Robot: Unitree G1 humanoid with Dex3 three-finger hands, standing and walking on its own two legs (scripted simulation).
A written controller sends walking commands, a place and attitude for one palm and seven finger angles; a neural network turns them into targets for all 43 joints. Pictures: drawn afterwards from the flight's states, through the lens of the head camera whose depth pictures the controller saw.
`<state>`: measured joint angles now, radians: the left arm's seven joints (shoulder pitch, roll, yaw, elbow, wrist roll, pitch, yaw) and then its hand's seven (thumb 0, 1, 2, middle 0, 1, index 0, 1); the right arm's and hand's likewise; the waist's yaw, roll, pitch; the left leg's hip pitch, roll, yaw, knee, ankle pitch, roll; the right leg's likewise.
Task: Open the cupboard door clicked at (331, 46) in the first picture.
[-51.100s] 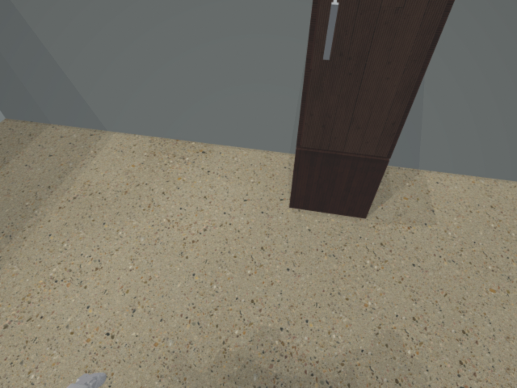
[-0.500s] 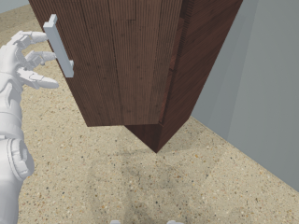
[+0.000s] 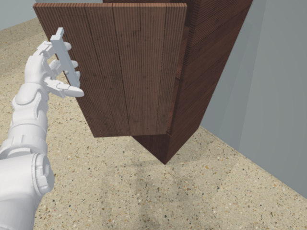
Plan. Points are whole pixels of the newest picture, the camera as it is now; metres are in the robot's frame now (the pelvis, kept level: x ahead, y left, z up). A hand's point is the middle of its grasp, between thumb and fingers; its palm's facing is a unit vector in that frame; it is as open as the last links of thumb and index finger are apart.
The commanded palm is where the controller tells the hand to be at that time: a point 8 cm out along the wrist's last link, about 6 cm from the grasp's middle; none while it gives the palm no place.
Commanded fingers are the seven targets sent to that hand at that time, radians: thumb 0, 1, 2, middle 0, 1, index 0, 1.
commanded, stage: slide the fingers in behind the handle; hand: left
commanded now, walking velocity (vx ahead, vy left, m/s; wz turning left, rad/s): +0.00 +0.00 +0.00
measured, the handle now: (68, 60) +0.53 +0.21 +0.15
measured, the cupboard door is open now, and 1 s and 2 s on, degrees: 47 47 49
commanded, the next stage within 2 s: close the thumb around the handle in 0.86 s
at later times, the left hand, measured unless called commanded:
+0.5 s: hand (74, 73) +0.47 +0.18 +0.15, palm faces +0.04 -1.00 -0.01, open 14.0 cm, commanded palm +0.45 +0.23 +0.15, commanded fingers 0.00 -0.50 0.30 -0.30 -1.20 -0.30 -1.20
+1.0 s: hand (75, 73) +0.48 +0.18 +0.15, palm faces +0.02 -1.00 +0.00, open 14.0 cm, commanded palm +0.45 +0.23 +0.15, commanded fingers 0.00 -0.33 0.37 -0.31 -1.22 -0.31 -1.22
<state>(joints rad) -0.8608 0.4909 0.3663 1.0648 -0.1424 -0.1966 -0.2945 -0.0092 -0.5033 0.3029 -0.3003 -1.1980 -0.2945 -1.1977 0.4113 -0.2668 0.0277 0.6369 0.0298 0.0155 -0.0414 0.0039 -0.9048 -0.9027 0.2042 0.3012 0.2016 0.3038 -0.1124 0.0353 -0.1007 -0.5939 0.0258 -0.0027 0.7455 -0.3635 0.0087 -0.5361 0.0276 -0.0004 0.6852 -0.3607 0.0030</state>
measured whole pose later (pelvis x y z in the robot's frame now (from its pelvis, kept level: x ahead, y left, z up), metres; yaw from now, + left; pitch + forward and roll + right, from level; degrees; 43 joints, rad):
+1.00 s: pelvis -0.01 +0.00 +0.00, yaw +0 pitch +12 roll -2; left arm -0.91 0.46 0.34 1.12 -0.12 -0.22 -0.22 -0.01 -0.50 0.30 -0.30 -1.20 -0.29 -1.20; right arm 0.40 -0.27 0.02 0.65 0.03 -0.01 -0.04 0.00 -0.91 -0.90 0.20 0.30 0.20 0.30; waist -0.12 0.03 -0.09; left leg -0.60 0.02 0.00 0.75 -0.35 0.01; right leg -0.55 0.02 0.00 0.70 -0.35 0.00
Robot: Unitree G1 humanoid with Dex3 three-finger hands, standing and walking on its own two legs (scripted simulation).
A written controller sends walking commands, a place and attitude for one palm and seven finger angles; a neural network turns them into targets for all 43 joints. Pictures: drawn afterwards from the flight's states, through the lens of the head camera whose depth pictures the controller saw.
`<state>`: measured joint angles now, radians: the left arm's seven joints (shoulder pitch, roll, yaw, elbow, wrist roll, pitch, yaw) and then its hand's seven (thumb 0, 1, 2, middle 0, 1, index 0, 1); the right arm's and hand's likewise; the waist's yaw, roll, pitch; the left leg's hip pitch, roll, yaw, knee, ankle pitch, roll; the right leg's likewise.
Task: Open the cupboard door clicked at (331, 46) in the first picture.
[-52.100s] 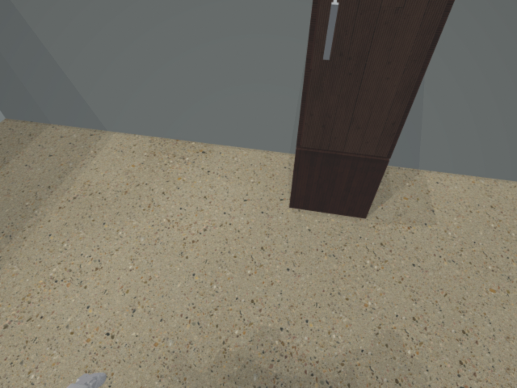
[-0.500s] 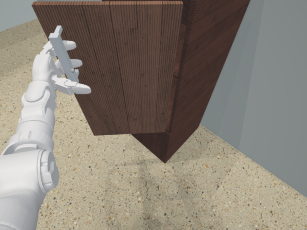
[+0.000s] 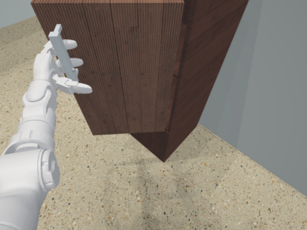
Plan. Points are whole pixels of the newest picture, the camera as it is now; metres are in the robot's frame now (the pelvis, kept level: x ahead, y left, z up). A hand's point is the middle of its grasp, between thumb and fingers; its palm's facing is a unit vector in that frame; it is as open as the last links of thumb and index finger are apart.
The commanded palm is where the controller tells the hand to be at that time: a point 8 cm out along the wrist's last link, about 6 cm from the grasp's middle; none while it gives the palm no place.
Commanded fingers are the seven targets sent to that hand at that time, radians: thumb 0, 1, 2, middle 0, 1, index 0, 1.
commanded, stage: close the thumb around the handle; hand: left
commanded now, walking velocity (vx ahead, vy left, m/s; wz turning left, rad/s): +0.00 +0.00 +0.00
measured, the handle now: (67, 56) +0.54 +0.21 +0.15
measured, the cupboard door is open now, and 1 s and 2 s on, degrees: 47 49 96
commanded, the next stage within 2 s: pull the door open along its arc in 0.66 s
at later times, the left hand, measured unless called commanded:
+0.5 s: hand (73, 68) +0.50 +0.18 +0.14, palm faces +0.03 -1.00 +0.01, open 6.8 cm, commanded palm +0.47 +0.24 +0.15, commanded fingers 0.00 0.90 0.90 -0.40 -1.35 -0.40 -1.35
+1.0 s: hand (74, 73) +0.48 +0.18 +0.14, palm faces +0.02 -1.00 +0.00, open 5.5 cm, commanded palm +0.43 +0.23 +0.15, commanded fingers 0.00 0.90 0.90 -0.40 -1.35 -0.40 -1.35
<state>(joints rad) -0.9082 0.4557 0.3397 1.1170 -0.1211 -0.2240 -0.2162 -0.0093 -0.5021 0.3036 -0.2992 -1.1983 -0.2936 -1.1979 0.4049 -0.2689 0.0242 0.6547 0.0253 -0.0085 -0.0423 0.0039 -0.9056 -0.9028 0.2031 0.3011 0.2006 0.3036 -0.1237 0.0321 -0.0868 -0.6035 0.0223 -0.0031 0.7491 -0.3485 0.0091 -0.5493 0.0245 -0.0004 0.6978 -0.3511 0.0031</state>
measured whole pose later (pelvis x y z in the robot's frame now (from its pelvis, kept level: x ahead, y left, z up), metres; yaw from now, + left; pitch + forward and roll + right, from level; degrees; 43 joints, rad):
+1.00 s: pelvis +0.02 +0.00 +0.00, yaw -1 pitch +11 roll -1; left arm -0.75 0.42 0.35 0.95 -0.16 -0.19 -0.22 0.01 0.78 0.82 -0.37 -1.35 -0.36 -1.35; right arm 0.41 -0.27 0.01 0.62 0.03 0.02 -0.04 0.00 -0.91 -0.90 0.20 0.30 0.20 0.30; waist -0.11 0.04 -0.11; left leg -0.55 0.03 0.01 0.72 -0.36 0.00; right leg -0.51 0.03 0.02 0.68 -0.36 0.00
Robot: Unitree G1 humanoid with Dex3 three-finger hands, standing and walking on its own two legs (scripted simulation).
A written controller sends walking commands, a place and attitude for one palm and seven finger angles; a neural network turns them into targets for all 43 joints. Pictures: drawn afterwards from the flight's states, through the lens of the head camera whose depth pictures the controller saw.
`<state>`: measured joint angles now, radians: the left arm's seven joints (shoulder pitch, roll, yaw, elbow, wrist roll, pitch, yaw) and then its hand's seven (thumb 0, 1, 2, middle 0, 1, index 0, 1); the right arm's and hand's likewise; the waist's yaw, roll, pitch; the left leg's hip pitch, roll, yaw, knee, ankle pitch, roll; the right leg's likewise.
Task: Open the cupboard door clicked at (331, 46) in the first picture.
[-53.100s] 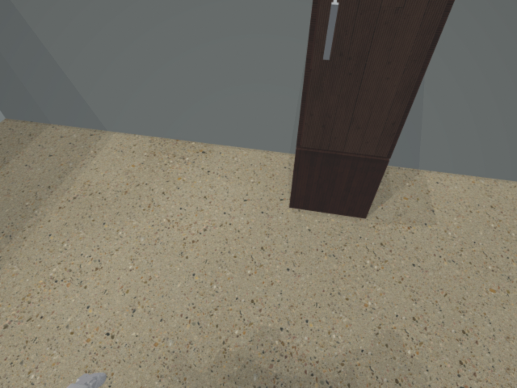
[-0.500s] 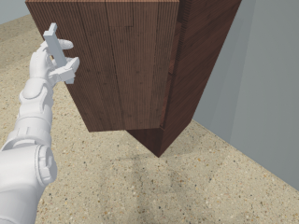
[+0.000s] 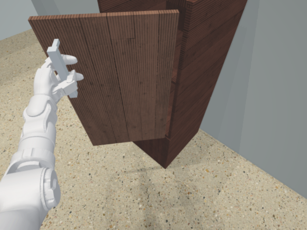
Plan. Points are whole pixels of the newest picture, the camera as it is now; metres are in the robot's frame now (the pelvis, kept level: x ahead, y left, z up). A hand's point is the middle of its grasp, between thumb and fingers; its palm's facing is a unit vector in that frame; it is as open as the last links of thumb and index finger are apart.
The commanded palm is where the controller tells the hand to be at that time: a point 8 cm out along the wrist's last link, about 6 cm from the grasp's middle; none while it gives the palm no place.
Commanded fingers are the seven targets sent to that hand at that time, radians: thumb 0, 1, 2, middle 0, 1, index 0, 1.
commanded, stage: pull the door open along its arc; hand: left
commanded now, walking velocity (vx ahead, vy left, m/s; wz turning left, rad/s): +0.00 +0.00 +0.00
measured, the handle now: (65, 70) +0.51 +0.22 +0.14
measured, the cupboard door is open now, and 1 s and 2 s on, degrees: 49 96 91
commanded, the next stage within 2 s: open thumb and fingers to let go in 0.88 s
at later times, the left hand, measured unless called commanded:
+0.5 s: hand (98, 130) +0.31 +0.11 +0.15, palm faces +0.25 -0.97 +0.08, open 6.2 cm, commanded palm +0.25 +0.18 +0.14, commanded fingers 0.00 0.90 0.90 -0.40 -1.35 -0.40 -1.35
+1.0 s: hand (129, 149) +0.26 +0.04 +0.15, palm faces +0.34 -0.94 -0.02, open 6.4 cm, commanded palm +0.22 +0.09 +0.14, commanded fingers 0.00 0.76 0.84 -0.39 -1.34 -0.39 -1.34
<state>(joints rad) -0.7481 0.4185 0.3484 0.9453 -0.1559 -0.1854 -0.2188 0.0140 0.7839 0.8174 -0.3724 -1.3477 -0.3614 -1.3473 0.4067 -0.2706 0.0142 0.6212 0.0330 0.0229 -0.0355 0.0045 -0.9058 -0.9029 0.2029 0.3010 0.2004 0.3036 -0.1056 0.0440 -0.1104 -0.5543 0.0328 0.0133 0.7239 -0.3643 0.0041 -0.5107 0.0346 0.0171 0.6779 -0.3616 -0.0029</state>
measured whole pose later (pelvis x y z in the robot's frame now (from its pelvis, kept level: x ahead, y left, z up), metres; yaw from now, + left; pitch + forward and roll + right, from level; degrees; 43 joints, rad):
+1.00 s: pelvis +0.01 -0.04 +0.01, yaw +4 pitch -3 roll +0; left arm 0.19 -0.05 -0.30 -0.32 0.01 0.24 0.52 0.03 0.66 0.74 -0.34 -1.29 -0.32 -1.32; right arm 0.17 -0.20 0.01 0.62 -0.04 0.10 0.01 0.01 -0.91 -0.90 0.20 0.30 0.20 0.30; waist -0.01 0.08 -0.04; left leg -0.22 0.03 -0.05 0.59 -0.33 -0.04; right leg -0.17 0.04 -0.05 0.58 -0.37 -0.05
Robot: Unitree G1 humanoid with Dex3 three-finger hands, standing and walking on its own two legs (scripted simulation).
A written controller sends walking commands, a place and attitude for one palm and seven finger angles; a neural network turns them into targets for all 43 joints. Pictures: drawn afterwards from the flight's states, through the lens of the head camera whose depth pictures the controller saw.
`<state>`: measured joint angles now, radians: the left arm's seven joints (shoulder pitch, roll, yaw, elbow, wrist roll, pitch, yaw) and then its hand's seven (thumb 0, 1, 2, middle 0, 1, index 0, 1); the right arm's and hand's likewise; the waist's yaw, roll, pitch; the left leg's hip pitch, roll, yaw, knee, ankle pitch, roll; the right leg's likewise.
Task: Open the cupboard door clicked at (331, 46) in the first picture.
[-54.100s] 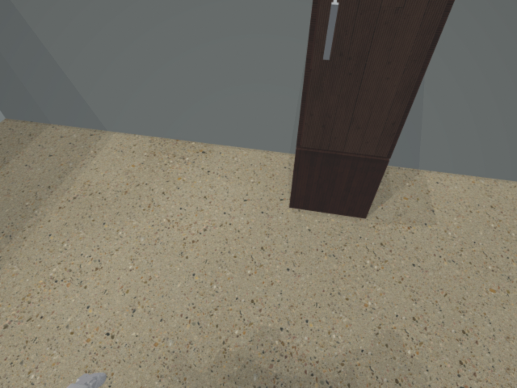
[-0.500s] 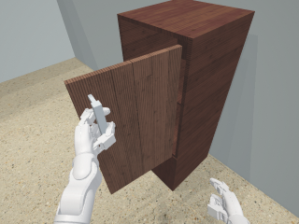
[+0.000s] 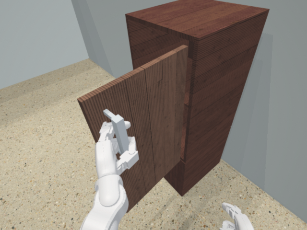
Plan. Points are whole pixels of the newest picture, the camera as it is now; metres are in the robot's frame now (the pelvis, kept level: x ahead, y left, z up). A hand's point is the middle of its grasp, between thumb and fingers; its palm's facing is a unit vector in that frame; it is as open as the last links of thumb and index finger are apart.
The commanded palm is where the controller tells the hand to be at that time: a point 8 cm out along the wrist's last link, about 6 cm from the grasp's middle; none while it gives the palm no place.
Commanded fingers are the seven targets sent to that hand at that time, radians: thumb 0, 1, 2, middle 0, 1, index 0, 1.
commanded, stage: open thumb and fingers to let go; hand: left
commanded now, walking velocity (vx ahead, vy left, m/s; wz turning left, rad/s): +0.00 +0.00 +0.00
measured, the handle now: (118, 137) +0.31 +0.10 +0.13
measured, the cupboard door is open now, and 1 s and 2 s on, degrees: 96 91 93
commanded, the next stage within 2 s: slide the hand sideways off the handle in 0.80 s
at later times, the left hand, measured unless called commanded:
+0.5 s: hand (123, 150) +0.26 +0.08 +0.14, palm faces +0.29 -0.96 +0.00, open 12.5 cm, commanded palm +0.22 +0.12 +0.13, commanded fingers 0.00 -0.50 0.30 -0.26 -0.95 -0.26 -0.95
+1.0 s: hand (124, 153) +0.26 +0.08 +0.13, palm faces +0.14 -0.99 -0.06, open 15.8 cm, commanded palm +0.23 +0.11 +0.13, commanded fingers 0.00 -0.50 0.30 -0.15 -0.30 -0.15 -0.30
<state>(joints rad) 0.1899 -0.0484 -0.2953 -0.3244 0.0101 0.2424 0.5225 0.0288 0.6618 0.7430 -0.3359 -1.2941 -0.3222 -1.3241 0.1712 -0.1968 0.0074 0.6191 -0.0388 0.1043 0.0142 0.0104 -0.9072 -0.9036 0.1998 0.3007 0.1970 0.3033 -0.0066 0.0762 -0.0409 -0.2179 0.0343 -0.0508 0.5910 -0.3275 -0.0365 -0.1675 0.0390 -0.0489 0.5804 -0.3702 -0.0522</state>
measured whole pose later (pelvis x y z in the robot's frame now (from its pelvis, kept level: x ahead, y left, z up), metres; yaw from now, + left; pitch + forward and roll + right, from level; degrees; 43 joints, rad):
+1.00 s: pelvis -0.04 +0.04 +0.00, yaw +1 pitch -4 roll -1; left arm -0.08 -0.05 -0.28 -0.05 0.06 0.19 0.40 -0.01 -0.50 0.30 -0.27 -0.45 -0.20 -0.49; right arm 0.13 -0.16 0.04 0.63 -0.02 0.12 0.01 0.01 -0.91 -0.90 0.20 0.30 0.20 0.30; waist 0.03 0.04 0.00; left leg -0.26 -0.01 -0.04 0.61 -0.27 0.00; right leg -0.20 -0.01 -0.04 0.59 -0.31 -0.01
